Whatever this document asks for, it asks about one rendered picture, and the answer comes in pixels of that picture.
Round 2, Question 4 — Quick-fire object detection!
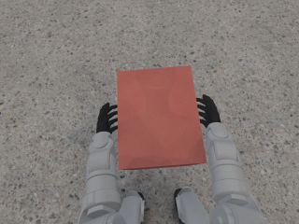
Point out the robot thigh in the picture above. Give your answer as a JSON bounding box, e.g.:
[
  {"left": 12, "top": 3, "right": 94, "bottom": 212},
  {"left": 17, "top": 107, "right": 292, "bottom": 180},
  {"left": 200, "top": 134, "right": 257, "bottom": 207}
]
[
  {"left": 176, "top": 191, "right": 210, "bottom": 224},
  {"left": 118, "top": 196, "right": 145, "bottom": 224}
]

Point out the right robot thigh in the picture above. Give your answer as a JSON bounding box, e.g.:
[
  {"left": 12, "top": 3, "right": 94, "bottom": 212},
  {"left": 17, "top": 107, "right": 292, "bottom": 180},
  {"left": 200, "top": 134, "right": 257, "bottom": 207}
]
[{"left": 176, "top": 191, "right": 210, "bottom": 224}]

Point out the robot right forearm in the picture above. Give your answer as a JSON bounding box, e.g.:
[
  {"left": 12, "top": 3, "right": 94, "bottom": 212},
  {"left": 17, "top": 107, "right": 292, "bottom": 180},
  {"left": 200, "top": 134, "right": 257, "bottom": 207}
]
[{"left": 205, "top": 122, "right": 263, "bottom": 215}]

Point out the right robot hand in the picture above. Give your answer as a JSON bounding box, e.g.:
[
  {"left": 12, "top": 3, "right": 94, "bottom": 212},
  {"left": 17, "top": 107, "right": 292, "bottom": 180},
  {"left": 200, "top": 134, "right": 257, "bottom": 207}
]
[{"left": 196, "top": 94, "right": 221, "bottom": 128}]

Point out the carton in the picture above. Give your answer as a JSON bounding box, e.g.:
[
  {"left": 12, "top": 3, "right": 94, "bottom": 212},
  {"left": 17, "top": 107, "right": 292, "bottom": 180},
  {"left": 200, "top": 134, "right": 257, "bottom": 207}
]
[{"left": 117, "top": 65, "right": 206, "bottom": 170}]

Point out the left robot thigh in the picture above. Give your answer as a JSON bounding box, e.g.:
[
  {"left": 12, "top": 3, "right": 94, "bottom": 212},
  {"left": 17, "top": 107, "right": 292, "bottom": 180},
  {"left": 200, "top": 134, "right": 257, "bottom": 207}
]
[{"left": 118, "top": 196, "right": 145, "bottom": 224}]

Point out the robot left upper arm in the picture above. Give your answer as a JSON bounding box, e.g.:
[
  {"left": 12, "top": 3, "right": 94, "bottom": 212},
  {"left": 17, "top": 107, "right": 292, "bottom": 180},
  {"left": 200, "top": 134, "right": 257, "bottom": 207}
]
[{"left": 82, "top": 212, "right": 127, "bottom": 224}]

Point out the robot right upper arm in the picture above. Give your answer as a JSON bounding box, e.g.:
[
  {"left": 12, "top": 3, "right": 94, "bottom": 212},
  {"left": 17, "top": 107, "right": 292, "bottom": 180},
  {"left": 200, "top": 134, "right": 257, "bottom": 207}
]
[{"left": 209, "top": 203, "right": 267, "bottom": 224}]

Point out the left robot hand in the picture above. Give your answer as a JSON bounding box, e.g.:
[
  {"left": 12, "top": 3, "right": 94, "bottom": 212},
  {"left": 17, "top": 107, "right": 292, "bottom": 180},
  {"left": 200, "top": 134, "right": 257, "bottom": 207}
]
[{"left": 96, "top": 102, "right": 118, "bottom": 134}]

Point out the robot left forearm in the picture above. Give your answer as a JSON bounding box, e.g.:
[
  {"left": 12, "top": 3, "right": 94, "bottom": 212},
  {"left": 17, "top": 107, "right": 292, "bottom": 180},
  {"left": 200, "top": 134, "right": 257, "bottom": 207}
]
[{"left": 77, "top": 132, "right": 121, "bottom": 224}]

